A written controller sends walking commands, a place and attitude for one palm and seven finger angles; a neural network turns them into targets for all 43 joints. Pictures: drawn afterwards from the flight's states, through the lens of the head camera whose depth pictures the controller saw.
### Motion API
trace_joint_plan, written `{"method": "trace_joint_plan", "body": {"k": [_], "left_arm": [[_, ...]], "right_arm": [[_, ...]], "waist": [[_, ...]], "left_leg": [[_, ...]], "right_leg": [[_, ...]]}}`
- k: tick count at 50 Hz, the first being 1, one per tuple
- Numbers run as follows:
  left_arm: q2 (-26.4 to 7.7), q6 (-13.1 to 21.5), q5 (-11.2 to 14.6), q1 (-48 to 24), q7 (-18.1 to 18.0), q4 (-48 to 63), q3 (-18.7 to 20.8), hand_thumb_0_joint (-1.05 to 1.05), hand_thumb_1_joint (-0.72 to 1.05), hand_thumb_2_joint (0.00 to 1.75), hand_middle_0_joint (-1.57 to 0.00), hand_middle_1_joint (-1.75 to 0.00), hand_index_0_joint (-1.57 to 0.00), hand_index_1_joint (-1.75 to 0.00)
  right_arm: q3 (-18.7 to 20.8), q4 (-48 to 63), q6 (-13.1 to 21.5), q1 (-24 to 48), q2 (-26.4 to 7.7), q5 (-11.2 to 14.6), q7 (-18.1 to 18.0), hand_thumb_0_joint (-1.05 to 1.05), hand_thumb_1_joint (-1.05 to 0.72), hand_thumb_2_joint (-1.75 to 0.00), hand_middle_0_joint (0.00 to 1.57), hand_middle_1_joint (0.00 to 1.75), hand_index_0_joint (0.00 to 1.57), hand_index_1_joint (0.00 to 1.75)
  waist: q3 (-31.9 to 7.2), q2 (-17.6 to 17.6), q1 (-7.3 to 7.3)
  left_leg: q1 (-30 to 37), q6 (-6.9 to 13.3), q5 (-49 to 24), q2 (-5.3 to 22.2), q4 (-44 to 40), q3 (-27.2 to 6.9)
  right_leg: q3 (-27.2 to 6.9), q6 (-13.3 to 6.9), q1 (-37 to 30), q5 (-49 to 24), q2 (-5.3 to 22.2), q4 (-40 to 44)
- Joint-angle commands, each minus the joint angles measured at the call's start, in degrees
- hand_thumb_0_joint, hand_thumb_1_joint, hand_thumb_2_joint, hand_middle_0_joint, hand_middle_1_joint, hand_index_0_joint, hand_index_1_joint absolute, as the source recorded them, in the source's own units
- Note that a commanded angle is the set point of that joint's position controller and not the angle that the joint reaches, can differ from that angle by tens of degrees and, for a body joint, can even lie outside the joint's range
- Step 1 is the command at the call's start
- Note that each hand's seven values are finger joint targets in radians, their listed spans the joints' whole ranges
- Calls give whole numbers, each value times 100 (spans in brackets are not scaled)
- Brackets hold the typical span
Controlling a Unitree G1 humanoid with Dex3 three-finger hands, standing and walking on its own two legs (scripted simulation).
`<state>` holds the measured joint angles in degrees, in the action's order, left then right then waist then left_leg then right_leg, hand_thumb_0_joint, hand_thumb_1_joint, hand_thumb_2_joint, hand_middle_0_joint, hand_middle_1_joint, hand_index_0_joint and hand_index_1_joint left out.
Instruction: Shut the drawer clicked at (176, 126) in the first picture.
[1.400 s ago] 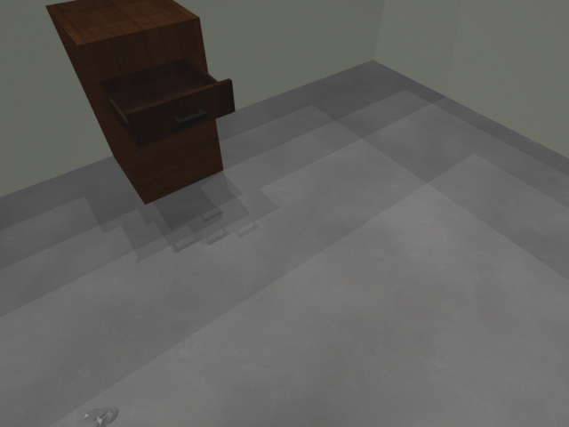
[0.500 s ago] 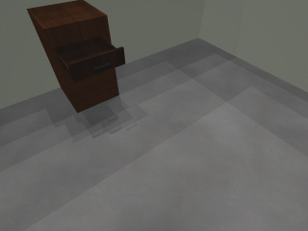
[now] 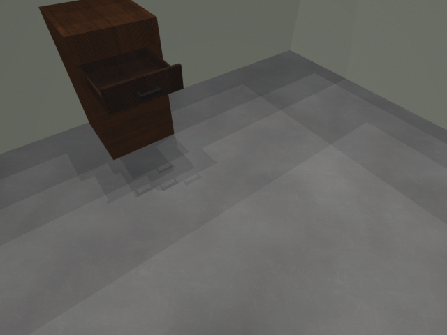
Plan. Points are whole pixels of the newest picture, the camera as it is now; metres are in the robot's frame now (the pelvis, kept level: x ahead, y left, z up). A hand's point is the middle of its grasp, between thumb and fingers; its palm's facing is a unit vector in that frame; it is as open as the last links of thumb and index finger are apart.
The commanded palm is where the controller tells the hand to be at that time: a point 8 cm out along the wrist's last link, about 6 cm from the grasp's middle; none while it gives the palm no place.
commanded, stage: look at it before walking up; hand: left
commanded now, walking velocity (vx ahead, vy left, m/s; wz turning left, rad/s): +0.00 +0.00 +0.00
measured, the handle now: (149, 91) +1.12 +0.40 -0.22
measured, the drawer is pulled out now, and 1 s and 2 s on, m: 0.25 0.25 0.25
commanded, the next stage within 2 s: walk to a spot facing it in 0.34 s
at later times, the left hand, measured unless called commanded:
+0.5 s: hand out of the picture +0.08 +0.24 -0.16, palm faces -0.03 -0.95 -0.32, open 7.3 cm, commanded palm none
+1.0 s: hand out of the picture +0.11 +0.14 -0.18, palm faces -0.05 -0.98 -0.19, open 7.3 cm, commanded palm none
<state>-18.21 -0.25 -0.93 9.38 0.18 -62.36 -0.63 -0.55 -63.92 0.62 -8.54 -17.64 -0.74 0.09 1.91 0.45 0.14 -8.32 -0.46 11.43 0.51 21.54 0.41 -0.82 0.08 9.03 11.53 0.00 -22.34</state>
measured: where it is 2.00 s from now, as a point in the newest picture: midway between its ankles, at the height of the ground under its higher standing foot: (245, 271)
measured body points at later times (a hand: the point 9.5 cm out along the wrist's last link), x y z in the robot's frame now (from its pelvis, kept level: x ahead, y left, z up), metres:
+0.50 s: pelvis +0.01 +0.00 +0.00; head +0.01 +0.00 +0.45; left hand +0.08 +0.28 -0.14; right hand +0.09 -0.29 -0.13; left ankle +0.00 +0.12 -0.75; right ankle +0.01 -0.12 -0.75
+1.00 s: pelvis +0.14 -0.04 -0.01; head +0.15 -0.04 +0.44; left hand +0.11 +0.19 -0.16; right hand +0.08 -0.26 -0.17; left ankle +0.09 +0.09 -0.66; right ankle +0.05 -0.10 -0.75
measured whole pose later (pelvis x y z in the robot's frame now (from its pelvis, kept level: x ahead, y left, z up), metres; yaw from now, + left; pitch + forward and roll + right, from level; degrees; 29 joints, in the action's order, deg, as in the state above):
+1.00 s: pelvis +0.14 -0.04 -0.01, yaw -8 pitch +0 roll +1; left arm -8.2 4.3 -1.5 24.8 -0.5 -62.0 1.7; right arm 1.6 -65.6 0.4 -19.0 -9.7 -1.5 0.3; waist 1.4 0.4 -2.1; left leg -24.5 -0.2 24.0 4.3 66.7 5.3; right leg 1.3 -3.8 5.4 22.6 -2.2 -27.9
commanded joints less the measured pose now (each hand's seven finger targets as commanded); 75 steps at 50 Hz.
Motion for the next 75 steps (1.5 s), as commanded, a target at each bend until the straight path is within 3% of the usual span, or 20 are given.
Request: {"method": "trace_joint_plan", "body": {"k": [1,22,24,27,31,38,40,41,42,43,44,48,56,60,62,63,64,67,71,75], "left_arm": [[-1110,153,24,-166,-101,332,207,0,90,90,-20,-30,-20,-30],[-1202,181,29,-246,-102,332,217,0,90,90,-20,-30,-20,-30],[-523,64,32,170,-113,156,87,0,90,90,-20,-30,-20,-30],[-601,-35,-21,357,-19,197,177,0,90,90,-20,-30,-20,-30],[-534,-23,-38,590,61,349,291,0,90,90,-20,-30,-20,-30],[126,190,-26,409,108,721,320,0,90,90,-20,-30,-20,-30],[231,267,-18,575,117,655,337,0,90,90,-20,-30,-20,-30],[302,295,-30,1112,116,454,368,0,90,90,-20,-30,-20,-30],[38,341,-56,2081,86,135,465,0,90,90,-20,-30,-20,-30],[-577,401,-50,3093,-24,-199,601,0,90,90,-20,-30,-20,-30],[-493,400,28,3436,-104,-350,535,0,90,90,-20,-30,-20,-30],[111,444,-47,2661,-195,-158,380,0,90,90,-20,-30,-20,-30],[275,525,-47,2055,-240,-121,342,0,90,90,-20,-30,-20,-30],[80,536,-38,1914,-237,-149,440,0,90,90,-20,-30,-20,-30],[250,540,34,2000,-200,-60,470,0,90,90,-20,-30,-20,-30],[628,494,129,2463,-120,16,431,0,90,90,-20,-30,-20,-30],[594,497,75,2283,-140,121,411,0,90,90,-20,-30,-20,-30],[679,347,-59,1470,-32,230,432,0,90,90,-20,-30,-20,-30],[921,87,-123,1739,30,224,429,0,90,90,-20,-30,-20,-30],[798,20,-127,1129,84,492,499,0,90,90,-20,-30,-20,-30]], "right_arm": [[223,325,118,229,-1147,30,-86,0,-90,-90,20,30,20,30],[214,356,119,364,-1215,30,-97,0,-90,-90,20,30,20,30],[55,192,29,14,-518,-17,-73,0,-90,-90,20,30,20,30],[139,203,-44,-186,-572,-73,-39,0,-90,-90,20,30,20,30],[233,324,-4,-405,-584,-75,-37,0,-90,-90,20,30,20,30],[450,242,213,-1352,-667,-34,-104,0,-90,-90,20,30,20,30],[406,168,242,-1406,-462,-50,-118,0,-90,-90,20,30,20,30],[378,207,239,-1190,-375,-54,-125,0,-90,-90,20,30,20,30],[339,347,264,-872,-161,-18,-107,0,-90,-90,20,30,20,30],[241,674,339,-442,247,26,-56,0,-90,-90,20,30,20,30],[281,809,357,-91,47,-17,-60,0,-90,-90,20,30,20,30],[326,693,304,72,366,-54,-2,0,-90,-90,20,30,20,30],[327,952,204,319,628,29,180,0,-90,-90,20,30,20,30],[411,729,310,-560,455,-1,76,0,-90,-90,20,30,20,30],[559,276,336,-2176,-161,-111,-43,0,-90,-90,20,30,20,30],[698,224,352,-2504,-724,-186,-78,0,-90,-90,20,30,20,30],[658,297,305,-2181,-689,-60,-93,0,-90,-90,20,30,20,30],[424,584,375,-922,289,-63,-118,0,-90,-90,20,30,20,30],[380,500,534,-867,472,-51,-130,0,-90,-90,20,30,20,30],[432,460,576,-1181,387,-25,-136,0,-90,-90,20,30,20,30]], "waist": [[-324,-57,-31],[-309,-48,-20],[-321,11,-35],[201,43,-51],[696,19,-43],[727,-1159,243],[586,-878,117],[410,-616,-194],[55,395,-642],[-90,2185,-883],[-133,1500,-934],[401,13,-478],[752,790,-38],[175,655,395],[-956,-192,978],[-1484,-1805,773],[-1390,-1504,552],[434,-402,80],[266,-421,-327],[317,-389,-198]], "left_leg": [[62,198,-543,628,-375,-559],[204,168,-822,631,-399,-518],[215,72,-88,578,-265,-326],[-255,131,1836,509,-222,-251],[-610,273,2360,596,26,-306],[587,1108,1293,1943,-717,-1465],[536,998,-231,1827,-100,-923],[-88,727,-557,1520,667,-316],[-1289,355,-612,878,2336,519],[-3010,42,1723,118,3968,1049],[-3341,101,2030,219,4562,374],[-3528,21,1142,640,4748,260],[-2408,29,-250,504,2642,687],[-565,309,-379,-25,1725,935],[1502,555,-508,632,1217,-20],[2352,1165,-341,2341,272,-2526],[1793,1415,550,2733,-606,-3358],[-724,1044,1484,2155,-1157,-1908],[-1269,852,537,1638,-1212,-355],[-601,896,132,1603,-1431,-97]], "right_leg": [[-541,-142,43,-390,628,406],[-556,-152,-83,-828,662,482],[-562,-86,7,77,594,452],[-791,-222,576,1947,466,505],[-999,-420,1059,2358,335,215],[231,-187,2358,1530,11,-2018],[338,-206,1858,1440,101,-1514],[400,-282,727,892,75,-810],[-603,-492,-813,385,484,-117],[-2822,-936,-1933,-804,1896,666],[-3145,-1125,-2092,-1877,2052,568],[-1830,-1259,-1414,-2440,1684,469],[-497,-840,-248,-2451,987,1068],[-262,-714,-284,-4149,931,-238],[-51,-487,457,-2661,502,-2703],[290,-309,1763,1501,-419,-4872],[-251,-408,2117,1986,-270,-5839],[-220,-307,2387,719,502,-5862],[-78,-149,1982,303,653,-5075],[-34,28,2708,-335,785,-4415]]}}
